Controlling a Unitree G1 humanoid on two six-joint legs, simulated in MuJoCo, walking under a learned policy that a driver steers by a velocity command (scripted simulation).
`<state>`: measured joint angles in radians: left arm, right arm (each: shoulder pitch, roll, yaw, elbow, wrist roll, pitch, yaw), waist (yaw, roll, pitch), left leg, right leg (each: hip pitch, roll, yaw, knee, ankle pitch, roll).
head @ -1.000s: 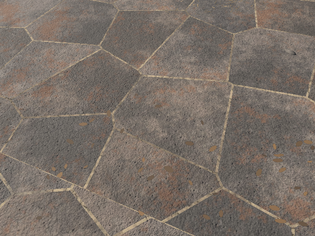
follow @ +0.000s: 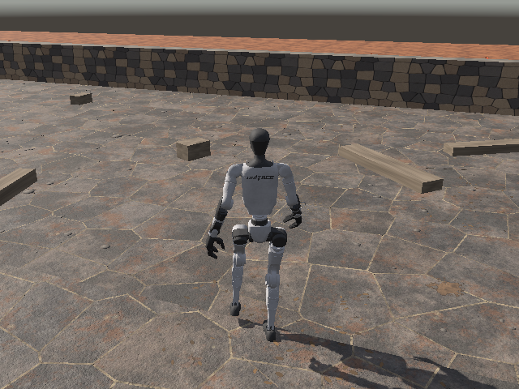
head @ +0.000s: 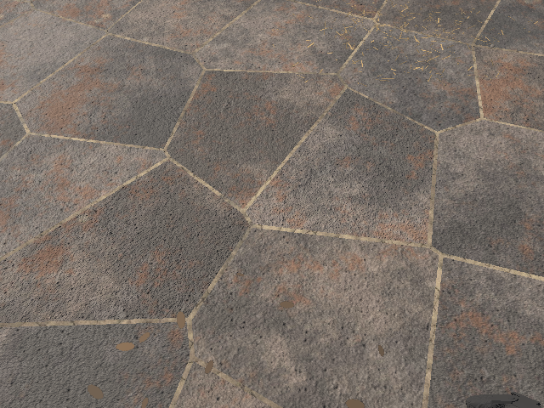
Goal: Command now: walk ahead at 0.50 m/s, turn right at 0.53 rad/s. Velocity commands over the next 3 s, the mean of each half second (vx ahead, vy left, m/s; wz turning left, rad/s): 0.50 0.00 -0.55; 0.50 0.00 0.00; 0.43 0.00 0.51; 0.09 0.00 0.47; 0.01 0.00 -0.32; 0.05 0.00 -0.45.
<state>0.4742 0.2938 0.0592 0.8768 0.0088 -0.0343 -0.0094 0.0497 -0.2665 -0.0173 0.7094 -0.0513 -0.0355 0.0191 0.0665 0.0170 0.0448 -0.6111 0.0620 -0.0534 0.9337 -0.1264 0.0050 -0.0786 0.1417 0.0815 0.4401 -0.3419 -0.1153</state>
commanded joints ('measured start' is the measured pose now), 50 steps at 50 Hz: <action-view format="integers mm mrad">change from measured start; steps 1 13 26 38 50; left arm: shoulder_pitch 91 1 -365 -168 -136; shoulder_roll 144 87 -45 105 17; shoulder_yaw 34 33 -34 5 -10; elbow -34 -11 -137 -30 54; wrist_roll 4 -16 16 10 4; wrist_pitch -36 12 10 -8 -72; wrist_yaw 14 50 -55 11 25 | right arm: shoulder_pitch -134 359 287 365 164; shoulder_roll -113 -149 -43 -89 5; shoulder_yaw -34 -68 -37 -43 -47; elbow -81 96 159 178 161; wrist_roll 0 -7 43 44 30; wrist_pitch -18 -59 -81 -19 22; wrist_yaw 10 -23 -14 -18 16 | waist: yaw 45 -150 -32 16 -74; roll -49 85 114 -76 -74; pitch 31 -108 -9 -110 49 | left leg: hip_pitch -181 857 348 -106 -73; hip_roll -2 138 137 -10 18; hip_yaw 18 -87 79 17 37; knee -98 -621 -734 328 -22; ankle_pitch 208 802 452 -319 108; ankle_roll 11 13 135 76 26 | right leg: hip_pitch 93 -371 -407 222 0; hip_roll -230 9 -165 -492 -339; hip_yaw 283 130 -84 320 -141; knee -112 1040 364 -131 -314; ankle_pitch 416 -348 347 263 487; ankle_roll -166 -19 49 -177 -19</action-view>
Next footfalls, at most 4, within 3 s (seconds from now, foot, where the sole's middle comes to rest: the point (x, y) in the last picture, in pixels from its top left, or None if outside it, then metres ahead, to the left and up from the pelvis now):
0.26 left None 0.32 0.15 -0.91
0.68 right None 0.51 -0.11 -0.91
1.24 left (310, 313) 0.81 -0.02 -0.91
1.74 right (354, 255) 1.03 -0.16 -0.91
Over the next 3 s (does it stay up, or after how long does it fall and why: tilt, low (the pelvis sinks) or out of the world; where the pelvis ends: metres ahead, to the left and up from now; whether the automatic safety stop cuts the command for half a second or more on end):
stays up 0.87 -0.12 -0.13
